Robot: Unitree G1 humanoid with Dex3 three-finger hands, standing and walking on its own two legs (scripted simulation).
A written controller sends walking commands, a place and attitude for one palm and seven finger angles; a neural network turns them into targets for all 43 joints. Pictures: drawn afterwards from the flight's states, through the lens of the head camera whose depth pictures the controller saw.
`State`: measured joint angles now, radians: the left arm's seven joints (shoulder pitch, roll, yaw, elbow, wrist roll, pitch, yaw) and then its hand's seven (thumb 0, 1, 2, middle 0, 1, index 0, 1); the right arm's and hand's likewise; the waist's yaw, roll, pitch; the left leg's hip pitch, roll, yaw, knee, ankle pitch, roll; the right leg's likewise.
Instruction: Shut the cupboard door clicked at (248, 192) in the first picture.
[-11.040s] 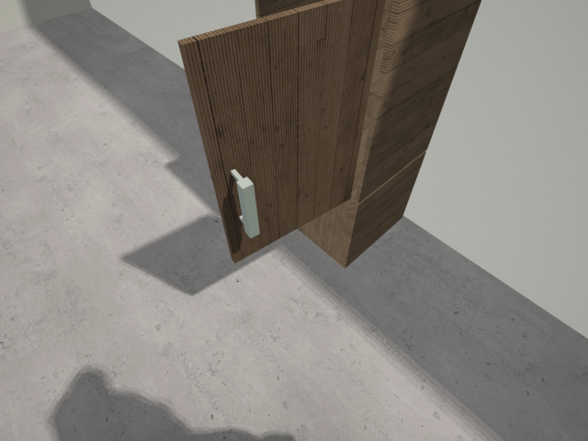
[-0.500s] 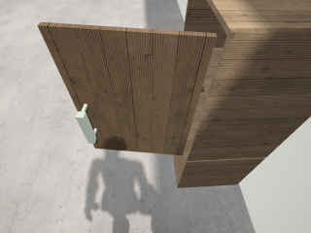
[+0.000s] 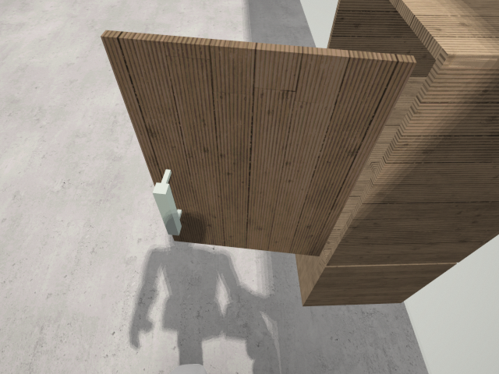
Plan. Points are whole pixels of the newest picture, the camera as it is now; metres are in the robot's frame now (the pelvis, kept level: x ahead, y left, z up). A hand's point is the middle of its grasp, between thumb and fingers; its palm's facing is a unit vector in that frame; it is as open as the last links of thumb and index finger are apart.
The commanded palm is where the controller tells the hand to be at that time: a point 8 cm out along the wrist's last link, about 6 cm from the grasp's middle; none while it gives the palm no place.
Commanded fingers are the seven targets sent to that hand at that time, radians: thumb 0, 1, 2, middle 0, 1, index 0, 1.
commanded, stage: come to a stop and stand still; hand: left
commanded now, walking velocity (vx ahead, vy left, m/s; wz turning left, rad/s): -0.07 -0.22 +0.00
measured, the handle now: (171, 203) +0.45 +0.21 -0.08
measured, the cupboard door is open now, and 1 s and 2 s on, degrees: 82 82 82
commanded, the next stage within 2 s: look again from close up in 0.86 s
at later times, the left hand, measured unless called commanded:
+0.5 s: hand out of the picture +0.06 +0.19 -0.15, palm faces +0.01 -0.98 -0.21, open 7.2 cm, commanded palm none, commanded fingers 0.00 0.90 0.90 -0.20 -0.30 -0.20 -0.30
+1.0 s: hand out of the picture +0.03 +0.16 -0.15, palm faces +0.02 -0.99 -0.16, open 7.3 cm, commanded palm none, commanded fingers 0.00 0.90 0.90 -0.20 -0.30 -0.20 -0.30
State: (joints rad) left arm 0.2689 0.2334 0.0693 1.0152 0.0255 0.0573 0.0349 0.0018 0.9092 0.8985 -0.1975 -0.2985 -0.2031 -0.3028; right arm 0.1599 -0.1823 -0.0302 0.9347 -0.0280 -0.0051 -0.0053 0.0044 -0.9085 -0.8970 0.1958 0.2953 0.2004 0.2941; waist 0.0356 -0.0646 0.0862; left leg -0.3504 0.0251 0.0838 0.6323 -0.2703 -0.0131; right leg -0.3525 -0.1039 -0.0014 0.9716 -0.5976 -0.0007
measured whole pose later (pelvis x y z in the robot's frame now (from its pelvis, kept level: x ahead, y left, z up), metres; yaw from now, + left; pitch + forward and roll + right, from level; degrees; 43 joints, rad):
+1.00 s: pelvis +0.04 +0.01 +0.02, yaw +1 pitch +0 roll +1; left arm 0.30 0.13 -0.02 1.11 0.02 -0.02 0.03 0.00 0.91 0.90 -0.20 -0.30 -0.20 -0.30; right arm 0.24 -0.14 -0.01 1.13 -0.02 -0.01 -0.03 0.01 -0.93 -0.90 0.20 0.30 0.20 0.29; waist 0.00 -0.02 0.06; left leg -0.18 0.04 0.07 0.41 -0.22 -0.03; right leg -0.12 0.00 -0.06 0.43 -0.31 -0.03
